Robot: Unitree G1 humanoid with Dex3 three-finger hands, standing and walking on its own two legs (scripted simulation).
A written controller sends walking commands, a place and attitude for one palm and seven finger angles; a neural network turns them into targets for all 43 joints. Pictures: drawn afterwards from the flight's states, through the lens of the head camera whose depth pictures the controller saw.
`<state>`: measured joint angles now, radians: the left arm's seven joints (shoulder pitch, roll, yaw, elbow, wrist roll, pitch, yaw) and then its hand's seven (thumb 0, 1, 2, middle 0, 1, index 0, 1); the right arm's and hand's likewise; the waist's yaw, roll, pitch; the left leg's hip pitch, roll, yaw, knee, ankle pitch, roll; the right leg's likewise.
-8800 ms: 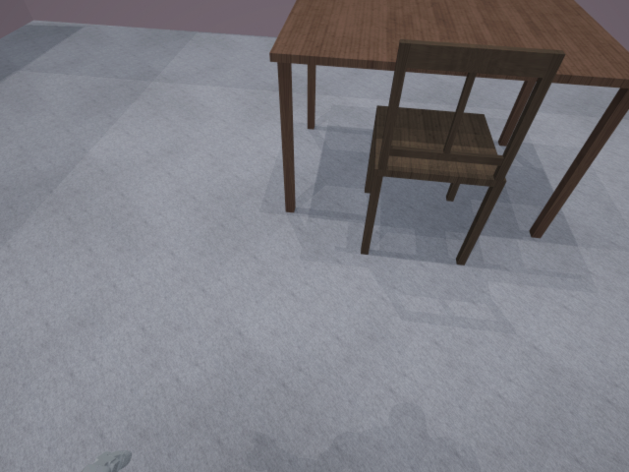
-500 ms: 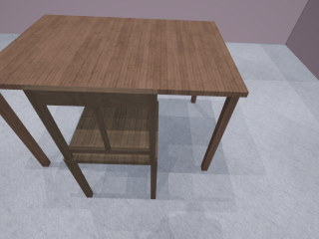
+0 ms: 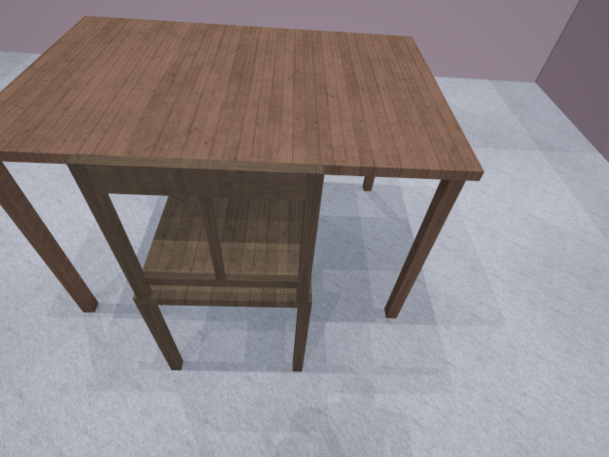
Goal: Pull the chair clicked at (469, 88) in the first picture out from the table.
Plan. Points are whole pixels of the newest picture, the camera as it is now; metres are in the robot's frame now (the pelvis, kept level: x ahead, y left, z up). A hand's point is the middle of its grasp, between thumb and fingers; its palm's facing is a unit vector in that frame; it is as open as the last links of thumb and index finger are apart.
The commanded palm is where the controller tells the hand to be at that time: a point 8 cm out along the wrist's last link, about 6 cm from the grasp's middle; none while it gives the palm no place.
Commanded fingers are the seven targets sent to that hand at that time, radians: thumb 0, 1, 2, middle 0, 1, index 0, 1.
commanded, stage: look again from close up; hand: left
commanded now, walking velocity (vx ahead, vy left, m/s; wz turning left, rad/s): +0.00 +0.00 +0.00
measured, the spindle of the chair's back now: (213, 239) +0.52 +0.21 -0.11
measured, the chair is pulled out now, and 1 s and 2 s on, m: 0.00 0.00 0.00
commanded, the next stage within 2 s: shuffle to correct the standing spot in 1.66 s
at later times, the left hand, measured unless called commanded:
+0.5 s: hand out of the picture +0.00 +0.12 -0.18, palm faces +0.02 -0.99 -0.14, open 7.4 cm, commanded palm none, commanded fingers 0.00 0.90 0.90 -0.20 -0.30 -0.20 -0.30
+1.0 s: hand out of the picture -0.01 +0.10 -0.18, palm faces +0.03 -0.99 -0.13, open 7.4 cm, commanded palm none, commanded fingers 0.00 0.90 0.90 -0.20 -0.30 -0.20 -0.30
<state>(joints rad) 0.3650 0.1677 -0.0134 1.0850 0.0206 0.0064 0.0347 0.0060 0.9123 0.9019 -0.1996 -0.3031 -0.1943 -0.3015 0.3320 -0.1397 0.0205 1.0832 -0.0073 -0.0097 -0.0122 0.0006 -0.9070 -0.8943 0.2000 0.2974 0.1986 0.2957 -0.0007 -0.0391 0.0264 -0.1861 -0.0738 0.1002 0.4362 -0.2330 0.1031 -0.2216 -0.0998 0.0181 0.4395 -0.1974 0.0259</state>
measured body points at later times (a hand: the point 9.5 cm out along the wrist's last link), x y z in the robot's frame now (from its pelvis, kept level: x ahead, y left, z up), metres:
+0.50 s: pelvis +0.01 -0.03 +0.00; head +0.01 -0.02 +0.45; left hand +0.00 +0.17 -0.17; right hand +0.01 -0.25 -0.15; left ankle +0.01 +0.05 -0.74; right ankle +0.03 -0.19 -0.74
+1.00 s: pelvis +0.01 -0.05 +0.00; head +0.01 -0.03 +0.45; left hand -0.01 +0.15 -0.17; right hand -0.01 -0.25 -0.15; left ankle +0.01 +0.05 -0.74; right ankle +0.03 -0.19 -0.74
